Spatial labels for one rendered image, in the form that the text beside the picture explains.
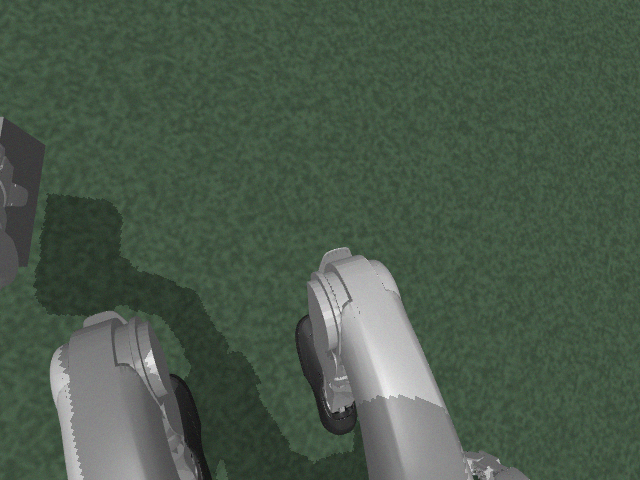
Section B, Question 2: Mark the carton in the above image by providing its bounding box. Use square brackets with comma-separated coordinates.
[0, 117, 46, 267]

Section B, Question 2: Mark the right robot hand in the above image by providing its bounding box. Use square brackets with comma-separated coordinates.
[464, 450, 530, 480]

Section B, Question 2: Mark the left robot arm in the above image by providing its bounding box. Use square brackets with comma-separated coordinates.
[0, 143, 19, 291]

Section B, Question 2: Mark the left robot foot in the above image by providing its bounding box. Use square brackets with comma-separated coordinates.
[169, 374, 212, 480]

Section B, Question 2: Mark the right robot foot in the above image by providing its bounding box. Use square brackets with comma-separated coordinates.
[295, 314, 357, 435]

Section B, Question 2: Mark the left robot hand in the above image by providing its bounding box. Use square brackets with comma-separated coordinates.
[8, 183, 28, 207]

